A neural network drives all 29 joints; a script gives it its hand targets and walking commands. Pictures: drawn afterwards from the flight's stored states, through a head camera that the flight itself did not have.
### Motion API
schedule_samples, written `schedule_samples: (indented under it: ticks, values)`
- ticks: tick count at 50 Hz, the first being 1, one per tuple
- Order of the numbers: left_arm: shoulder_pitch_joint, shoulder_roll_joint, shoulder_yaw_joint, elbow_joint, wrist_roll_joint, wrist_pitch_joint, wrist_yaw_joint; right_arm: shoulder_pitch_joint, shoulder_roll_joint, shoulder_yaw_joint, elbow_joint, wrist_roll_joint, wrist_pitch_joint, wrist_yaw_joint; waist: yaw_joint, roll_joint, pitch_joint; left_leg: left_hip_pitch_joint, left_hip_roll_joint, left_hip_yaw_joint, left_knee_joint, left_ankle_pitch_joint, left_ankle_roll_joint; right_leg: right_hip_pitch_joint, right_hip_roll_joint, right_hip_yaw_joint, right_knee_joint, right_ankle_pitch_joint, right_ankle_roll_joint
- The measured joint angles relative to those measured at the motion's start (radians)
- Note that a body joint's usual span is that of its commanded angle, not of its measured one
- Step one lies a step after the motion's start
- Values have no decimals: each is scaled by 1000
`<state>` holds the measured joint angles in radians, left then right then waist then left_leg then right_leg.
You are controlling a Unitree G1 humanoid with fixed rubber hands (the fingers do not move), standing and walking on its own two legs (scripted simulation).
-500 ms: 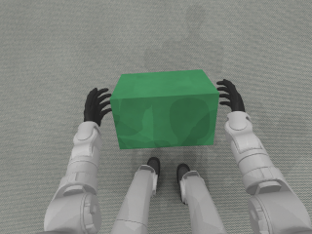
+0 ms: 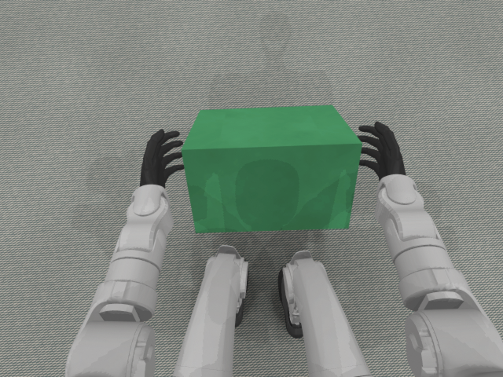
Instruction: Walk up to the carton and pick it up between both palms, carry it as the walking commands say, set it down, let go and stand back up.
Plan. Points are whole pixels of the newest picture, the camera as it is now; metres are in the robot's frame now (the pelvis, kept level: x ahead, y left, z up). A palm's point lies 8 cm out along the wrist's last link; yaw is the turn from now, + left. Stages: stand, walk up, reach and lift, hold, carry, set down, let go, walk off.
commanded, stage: set down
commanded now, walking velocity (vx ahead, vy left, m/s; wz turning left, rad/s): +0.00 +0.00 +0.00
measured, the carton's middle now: (268, 164) +0.44 +0.00 -0.24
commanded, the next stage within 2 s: none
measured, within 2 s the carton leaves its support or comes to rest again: neither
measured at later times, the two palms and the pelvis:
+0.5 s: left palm (167, 173) +0.41 +0.19 -0.18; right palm (371, 169) +0.42 -0.18 -0.18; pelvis -0.04 -0.01 -0.06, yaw +2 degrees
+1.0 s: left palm (183, 181) +0.41 +0.19 -0.31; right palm (349, 181) +0.42 -0.18 -0.31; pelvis -0.07 -0.03 -0.15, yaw +1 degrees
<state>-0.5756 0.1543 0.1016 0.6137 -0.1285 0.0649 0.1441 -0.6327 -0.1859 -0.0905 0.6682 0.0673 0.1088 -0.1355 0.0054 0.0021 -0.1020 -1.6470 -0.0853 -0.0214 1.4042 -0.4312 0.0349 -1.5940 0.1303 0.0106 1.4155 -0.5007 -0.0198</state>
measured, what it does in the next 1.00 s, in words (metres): lowers itself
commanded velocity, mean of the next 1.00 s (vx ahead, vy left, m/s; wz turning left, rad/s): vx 0.00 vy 0.00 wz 0.00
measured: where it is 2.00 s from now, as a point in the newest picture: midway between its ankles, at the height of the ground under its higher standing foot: (264, 308)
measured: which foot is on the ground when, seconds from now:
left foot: down 0.00-1.00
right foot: down 0.00-1.00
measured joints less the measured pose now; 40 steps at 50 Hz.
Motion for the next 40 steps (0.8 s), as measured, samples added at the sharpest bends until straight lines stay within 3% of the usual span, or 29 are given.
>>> schedule_samples:
  ticks: [10,18,26,38,40]
  values:
    - [-147,-13,-9,129,-3,28,47,-111,-41,-55,146,29,-8,48,-4,10,0,-65,-9,29,52,25,18,-69,-11,18,70,13,24]
    - [-267,15,13,222,-25,35,57,-214,-39,-83,207,28,4,49,-2,8,27,-150,-14,34,106,38,9,-159,-17,11,141,17,18]
    - [-310,61,28,193,-43,32,41,-247,-37,-48,106,43,22,19,-5,-18,83,-231,-7,38,186,16,-10,-250,-9,0,232,-4,-2]
    - [-454,173,69,-8,-92,78,16,-439,-122,44,-120,134,92,-63,-8,-37,650,-67,12,47,334,-48,-31,-98,9,-16,386,-57,-30]
    - [-453,179,79,-24,-102,94,18,-441,-124,63,-134,157,105,-82,-13,-43,644,-120,15,52,367,-51,-34,-154,12,-18,423,-59,-33]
